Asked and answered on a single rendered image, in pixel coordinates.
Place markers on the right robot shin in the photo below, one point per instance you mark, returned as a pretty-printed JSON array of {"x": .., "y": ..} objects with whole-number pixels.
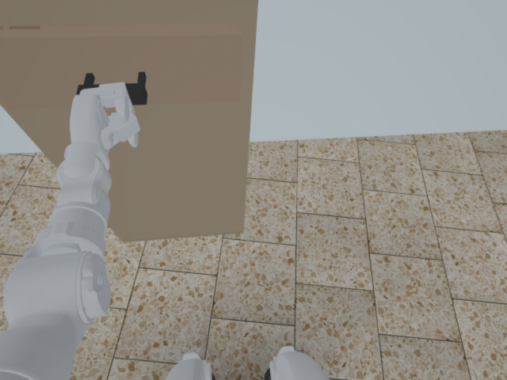
[{"x": 286, "y": 349}]

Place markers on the left robot forearm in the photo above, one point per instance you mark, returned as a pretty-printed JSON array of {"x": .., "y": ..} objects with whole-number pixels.
[{"x": 80, "y": 216}]

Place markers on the cabinet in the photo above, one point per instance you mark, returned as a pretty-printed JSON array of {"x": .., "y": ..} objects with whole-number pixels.
[{"x": 187, "y": 176}]

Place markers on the handle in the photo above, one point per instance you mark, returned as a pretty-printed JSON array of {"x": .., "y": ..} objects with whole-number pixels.
[{"x": 136, "y": 91}]

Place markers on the left robot hand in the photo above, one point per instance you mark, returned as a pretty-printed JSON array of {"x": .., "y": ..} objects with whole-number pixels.
[{"x": 90, "y": 123}]

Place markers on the right robot thigh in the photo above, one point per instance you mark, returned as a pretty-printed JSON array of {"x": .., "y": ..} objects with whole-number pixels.
[{"x": 295, "y": 365}]

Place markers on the drawer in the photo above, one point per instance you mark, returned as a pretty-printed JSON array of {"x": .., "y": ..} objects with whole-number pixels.
[{"x": 42, "y": 66}]

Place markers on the left robot upper arm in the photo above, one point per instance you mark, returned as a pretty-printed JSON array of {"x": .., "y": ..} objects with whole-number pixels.
[{"x": 51, "y": 301}]

